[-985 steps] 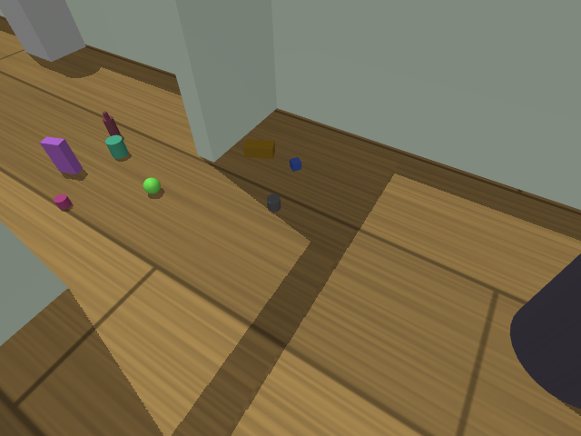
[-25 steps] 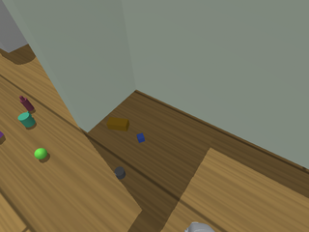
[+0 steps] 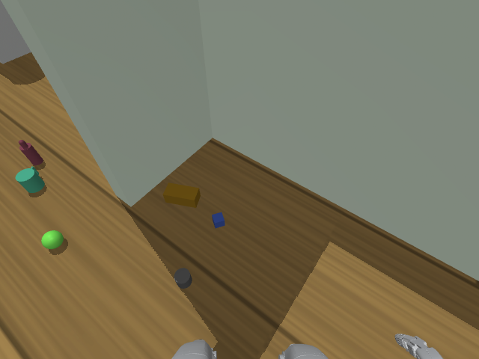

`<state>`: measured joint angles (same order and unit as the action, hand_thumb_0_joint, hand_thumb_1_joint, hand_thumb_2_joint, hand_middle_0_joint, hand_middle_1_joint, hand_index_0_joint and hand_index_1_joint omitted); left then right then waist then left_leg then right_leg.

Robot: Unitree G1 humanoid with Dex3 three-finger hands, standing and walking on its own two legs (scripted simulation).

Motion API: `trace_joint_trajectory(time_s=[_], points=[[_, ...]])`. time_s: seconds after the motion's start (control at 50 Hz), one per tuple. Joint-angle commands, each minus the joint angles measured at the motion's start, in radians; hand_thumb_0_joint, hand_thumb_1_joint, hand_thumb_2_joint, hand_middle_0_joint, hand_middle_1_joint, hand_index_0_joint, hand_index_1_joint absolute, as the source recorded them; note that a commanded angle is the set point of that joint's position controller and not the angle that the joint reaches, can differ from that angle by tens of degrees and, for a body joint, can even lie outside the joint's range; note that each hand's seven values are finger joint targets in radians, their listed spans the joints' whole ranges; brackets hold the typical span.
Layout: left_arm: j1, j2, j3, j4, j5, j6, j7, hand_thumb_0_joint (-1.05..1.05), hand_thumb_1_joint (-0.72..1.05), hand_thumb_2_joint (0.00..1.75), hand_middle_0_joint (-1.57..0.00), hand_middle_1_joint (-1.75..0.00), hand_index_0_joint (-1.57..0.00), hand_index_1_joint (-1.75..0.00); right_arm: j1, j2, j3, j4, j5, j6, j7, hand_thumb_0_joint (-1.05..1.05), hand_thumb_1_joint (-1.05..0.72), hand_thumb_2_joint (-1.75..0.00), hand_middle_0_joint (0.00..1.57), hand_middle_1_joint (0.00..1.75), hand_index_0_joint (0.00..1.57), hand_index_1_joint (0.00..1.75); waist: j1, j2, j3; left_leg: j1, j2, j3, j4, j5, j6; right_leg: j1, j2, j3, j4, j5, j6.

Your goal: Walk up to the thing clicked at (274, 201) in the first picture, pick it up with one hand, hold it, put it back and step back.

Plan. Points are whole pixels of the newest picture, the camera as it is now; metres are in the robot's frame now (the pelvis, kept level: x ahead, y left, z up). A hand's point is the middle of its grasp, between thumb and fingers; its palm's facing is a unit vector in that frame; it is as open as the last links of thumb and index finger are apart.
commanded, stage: walk up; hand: left
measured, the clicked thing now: (183, 278) +0.49 +0.26 -0.72
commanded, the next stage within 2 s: stand in 1.34 s
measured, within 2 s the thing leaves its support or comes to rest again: neither
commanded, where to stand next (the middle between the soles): +0.07 +0.00 m, yaw +0 degrees
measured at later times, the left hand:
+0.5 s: hand (109, 351) +0.15 +0.26 -0.13, palm faces -0.04 -0.93 -0.36, open 7.4 cm
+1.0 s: hand (109, 356) +0.14 +0.26 -0.13, palm faces -0.02 -0.94 -0.33, open 7.4 cm
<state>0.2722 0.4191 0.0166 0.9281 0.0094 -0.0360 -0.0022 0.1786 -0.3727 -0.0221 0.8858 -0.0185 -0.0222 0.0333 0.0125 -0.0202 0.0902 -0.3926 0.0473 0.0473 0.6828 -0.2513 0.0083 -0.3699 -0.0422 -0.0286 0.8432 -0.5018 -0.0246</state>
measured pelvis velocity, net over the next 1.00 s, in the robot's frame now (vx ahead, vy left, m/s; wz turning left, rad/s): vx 0.06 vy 0.01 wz -0.01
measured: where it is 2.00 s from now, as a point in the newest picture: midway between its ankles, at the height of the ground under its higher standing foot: outside the picture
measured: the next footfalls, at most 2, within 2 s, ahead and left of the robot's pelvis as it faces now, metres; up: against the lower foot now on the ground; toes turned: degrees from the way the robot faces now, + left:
none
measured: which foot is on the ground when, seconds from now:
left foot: down 0.00-1.00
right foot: down 0.00-1.00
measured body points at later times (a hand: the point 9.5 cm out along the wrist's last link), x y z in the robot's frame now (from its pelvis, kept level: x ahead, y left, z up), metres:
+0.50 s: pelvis +0.04 +0.00 +0.02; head +0.06 +0.01 +0.47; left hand +0.15 +0.31 -0.10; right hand +0.13 -0.30 -0.11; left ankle +0.07 +0.13 -0.72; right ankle +0.03 -0.12 -0.72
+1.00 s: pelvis +0.06 +0.01 +0.03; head +0.07 +0.01 +0.48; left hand +0.14 +0.31 -0.10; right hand +0.14 -0.30 -0.10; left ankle +0.07 +0.13 -0.72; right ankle +0.03 -0.12 -0.72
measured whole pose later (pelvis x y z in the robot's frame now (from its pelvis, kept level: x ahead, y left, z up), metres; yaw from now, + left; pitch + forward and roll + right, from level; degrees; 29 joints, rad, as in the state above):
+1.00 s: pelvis +0.06 +0.01 +0.03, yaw +0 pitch -2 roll +0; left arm 0.08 0.35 0.01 1.17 0.01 0.00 -0.01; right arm 0.07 -0.35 0.00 1.16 -0.01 -0.02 0.00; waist 0.00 0.00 0.04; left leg -0.15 0.03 0.03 0.36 -0.18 -0.01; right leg -0.08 -0.03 -0.04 0.34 -0.23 0.02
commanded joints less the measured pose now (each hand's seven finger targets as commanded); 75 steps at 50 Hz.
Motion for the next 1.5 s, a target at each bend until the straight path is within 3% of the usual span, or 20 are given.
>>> trace_joint_trajectory(time_s=[0.0, 0.02, 0.04, 0.06, 0.08, 0.1, 0.12, 0.14, 0.16, 0.18, 0.2, 0.24, 0.34, 0.56, 0.66, 0.96, 1.28, 1.34, 1.42, 1.48], points=[[0.145, 0.164, 0.067, 0.025, 0.009, -0.03, 0.02, 0.0, 0.9, 0.9, -0.2, -0.3, -0.2, -0.3, -0.072, -0.256, -0.063, -0.061, 0.009, -0.002, -0.016, 0.0, -0.9, -0.9, 0.2, 0.3, 0.2, 0.3, 0.041, 0.188, -0.108, -0.036, 0.169, -0.205, -0.196, -0.132, 0.137, 0.184, 0.023, -0.014, -0.29, 0.191, -0.008], [0.116, 0.194, 0.076, 0.022, 0.021, -0.036, 0.026, 0.0, 0.9, 0.9, -0.2, -0.3, -0.2, -0.3, -0.054, -0.202, -0.043, -0.057, 0.017, 0.001, -0.015, 0.0, -0.9, -0.9, 0.2, 0.3, 0.2, 0.3, 0.044, 0.085, -0.103, -0.094, 0.134, -0.17, -0.121, -0.15, 0.088, 0.228, -0.028, 0.084, -0.383, 0.167, -0.029], [0.044, 0.272, 0.088, -0.006, 0.031, -0.044, 0.028, 0.0, 0.9, 0.9, -0.2, -0.3, -0.2, -0.3, -0.053, -0.151, -0.032, -0.055, 0.023, 0.006, -0.015, 0.0, -0.9, -0.9, 0.2, 0.3, 0.2, 0.3, 0.019, -0.097, -0.047, -0.151, 0.017, -0.09, 0.003, -0.223, 0.024, 0.124, -0.191, 0.394, -0.516, -0.025, -0.091], [-0.039, 0.302, 0.087, -0.018, 0.026, -0.037, 0.021, 0.0, 0.9, 0.9, -0.2, -0.3, -0.2, -0.3, -0.074, -0.193, -0.046, -0.031, 0.02, 0.007, -0.025, 0.0, -0.9, -0.9, 0.2, 0.3, 0.2, 0.3, 0.0, -0.116, -0.003, -0.046, -0.013, -0.042, 0.072, -0.262, 0.018, -0.02, -0.282, 0.459, -0.553, -0.11, -0.17], [-0.107, 0.271, 0.076, -0.035, 0.017, -0.036, 0.018, 0.0, 0.9, 0.9, -0.2, -0.3, -0.2, -0.3, -0.037, -0.207, -0.049, 0.0, 0.018, 0.0, -0.025, 0.0, -0.9, -0.9, 0.2, 0.3, 0.2, 0.3, -0.032, -0.055, 0.001, 0.037, 0.005, -0.06, 0.026, -0.193, 0.016, -0.04, -0.257, 0.382, -0.499, 0.0, -0.172], [-0.129, 0.232, 0.062, -0.029, 0.006, -0.035, 0.02, 0.0, 0.9, 0.9, -0.2, -0.3, -0.2, -0.3, -0.03, -0.199, -0.043, 0.017, 0.022, -0.011, -0.024, 0.0, -0.9, -0.9, 0.2, 0.3, 0.2, 0.3, -0.043, -0.004, -0.018, 0.077, 0.011, -0.063, -0.083, -0.075, 0.019, -0.008, -0.189, 0.259, -0.434, 0.161, -0.128], [-0.14, 0.207, 0.052, -0.023, 0.005, -0.035, 0.019, 0.0, 0.9, 0.9, -0.2, -0.3, -0.2, -0.3, -0.008, -0.204, -0.045, 0.04, 0.026, -0.022, -0.027, 0.0, -0.9, -0.9, 0.2, 0.3, 0.2, 0.3, -0.055, -0.019, -0.074, 0.18, 0.032, -0.089, -0.135, 0.049, 0.034, -0.016, -0.148, 0.187, -0.38, 0.316, -0.082], [-0.121, 0.176, 0.042, -0.009, -0.002, -0.032, 0.015, 0.0, 0.9, 0.9, -0.2, -0.3, -0.2, -0.3, -0.015, -0.227, -0.048, 0.047, 0.019, -0.031, -0.029, 0.0, -0.9, -0.9, 0.2, 0.3, 0.2, 0.3, -0.039, 0.006, -0.097, 0.203, 0.081, -0.167, -0.19, 0.101, 0.058, -0.013, -0.085, 0.119, -0.324, 0.38, -0.042], [-0.09, 0.171, 0.042, 0.01, -0.007, -0.028, 0.011, 0.0, 0.9, 0.9, -0.2, -0.3, -0.2, -0.3, -0.049, -0.244, -0.043, 0.041, 0.016, -0.036, -0.029, 0.0, -0.9, -0.9, 0.2, 0.3, 0.2, 0.3, -0.007, 0.017, -0.109, 0.155, 0.128, -0.236, -0.217, 0.077, 0.082, 0.048, -0.032, 0.075, -0.311, 0.322, -0.019], [-0.066, 0.179, 0.046, 0.029, -0.006, -0.027, 0.011, 0.0, 0.9, 0.9, -0.2, -0.3, -0.2, -0.3, -0.063, -0.252, -0.036, 0.05, 0.021, -0.036, -0.025, 0.0, -0.9, -0.9, 0.2, 0.3, 0.2, 0.3, 0.014, 0.009, -0.12, 0.112, 0.136, -0.229, -0.2, 0.095, 0.094, 0.127, -0.034, 0.079, -0.336, 0.28, -0.018], [-0.076, 0.183, 0.044, 0.04, -0.004, -0.029, 0.013, 0.0, 0.9, 0.9, -0.2, -0.3, -0.2, -0.3, -0.074, -0.233, -0.031, 0.062, 0.022, -0.033, -0.025, 0.0, -0.9, -0.9, 0.2, 0.3, 0.2, 0.3, 0.011, -0.009, -0.128, 0.113, 0.111, -0.181, -0.179, 0.16, 0.075, 0.168, -0.054, 0.099, -0.36, 0.322, -0.028], [-0.121, 0.186, 0.044, 0.048, -0.011, -0.024, 0.013, 0.0, 0.9, 0.9, -0.2, -0.3, -0.2, -0.3, -0.081, -0.224, -0.027, 0.087, 0.022, -0.029, -0.03, 0.0, -0.9, -0.9, 0.2, 0.3, 0.2, 0.3, -0.005, 0.025, -0.115, 0.138, 0.07, -0.134, -0.19, 0.178, 0.045, 0.158, -0.075, 0.112, -0.367, 0.393, -0.039], [-0.157, 0.175, 0.032, 0.085, -0.016, -0.014, 0.014, 0.0, 0.9, 0.9, -0.2, -0.3, -0.2, -0.3, -0.103, -0.224, -0.02, 0.131, 0.023, -0.025, -0.034, 0.0, -0.9, -0.9, 0.2, 0.3, 0.2, 0.3, -0.002, 0.042, -0.156, 0.198, 0.086, -0.138, -0.219, 0.233, 0.05, 0.198, -0.072, 0.088, -0.398, 0.427, -0.029], [-0.259, 0.163, 0.025, 0.147, -0.009, 0.001, 0.006, 0.0, 0.9, 0.9, -0.2, -0.3, -0.2, -0.3, -0.154, -0.212, -0.014, 0.193, 0.015, -0.019, -0.035, 0.0, -0.9, -0.9, 0.2, 0.3, 0.2, 0.3, -0.012, 0.032, -0.124, 0.215, 0.081, -0.13, -0.335, 0.167, 0.029, 0.25, -0.078, 0.081, -0.509, 0.382, -0.004], [-0.272, 0.156, 0.029, 0.161, -0.007, 0.001, 0.005, 0.0, 0.9, 0.9, -0.2, -0.3, -0.2, -0.3, -0.149, -0.206, -0.015, 0.204, 0.015, -0.022, -0.037, 0.0, -0.9, -0.9, 0.2, 0.3, 0.2, 0.3, -0.016, 0.022, -0.151, 0.269, 0.08, -0.112, -0.337, 0.246, 0.022, 0.27, -0.088, 0.077, -0.53, 0.436, 0.0], [-0.255, 0.142, 0.032, 0.177, -0.004, 0.007, 0.007, 0.0, 0.9, 0.9, -0.2, -0.3, -0.2, -0.3, -0.16, -0.198, -0.018, 0.21, 0.012, -0.018, -0.042, 0.0, -0.9, -0.9, 0.2, 0.3, 0.2, 0.3, -0.013, 0.028, -0.155, 0.307, 0.082, -0.103, -0.36, 0.29, 0.019, 0.29, -0.091, 0.065, -0.559, 0.47, 0.01], [-0.249, 0.138, 0.035, 0.174, 0.001, 0.012, 0.008, 0.0, 0.9, 0.9, -0.2, -0.3, -0.2, -0.3, -0.148, -0.192, -0.023, 0.202, 0.01, -0.016, -0.044, 0.0, -0.9, -0.9, 0.2, 0.3, 0.2, 0.3, -0.017, 0.023, -0.127, 0.289, 0.077, -0.11, -0.382, 0.261, 0.019, 0.298, -0.087, 0.057, -0.568, 0.443, 0.014], [-0.242, 0.139, 0.033, 0.169, -0.002, 0.008, 0.012, 0.0, 0.9, 0.9, -0.2, -0.3, -0.2, -0.3, -0.164, -0.189, -0.02, 0.196, 0.011, -0.014, -0.045, 0.0, -0.9, -0.9, 0.2, 0.3, 0.2, 0.3, -0.011, 0.031, -0.126, 0.301, 0.099, -0.125, -0.375, 0.379, 0.008, 0.305, -0.107, 0.072, -0.57, 0.521, 0.019], [-0.233, 0.142, 0.034, 0.165, -0.001, 0.006, 0.013, 0.0, 0.9, 0.9, -0.2, -0.3, -0.2, -0.3, -0.158, -0.189, -0.019, 0.194, 0.013, -0.013, -0.044, 0.0, -0.9, -0.9, 0.2, 0.3, 0.2, 0.3, -0.014, 0.021, -0.154, 0.329, 0.097, -0.118, -0.378, 0.377, 0.008, 0.316, -0.105, 0.069, -0.574, 0.542, 0.019], [-0.235, 0.138, 0.032, 0.165, -0.001, 0.009, 0.013, 0.0, 0.9, 0.9, -0.2, -0.3, -0.2, -0.3, -0.164, -0.185, -0.018, 0.197, 0.011, -0.012, -0.043, 0.0, -0.9, -0.9, 0.2, 0.3, 0.2, 0.3, -0.012, 0.032, -0.15, 0.326, 0.097, -0.118, -0.388, 0.344, 0.004, 0.312, -0.104, 0.067, -0.579, 0.497, 0.018]])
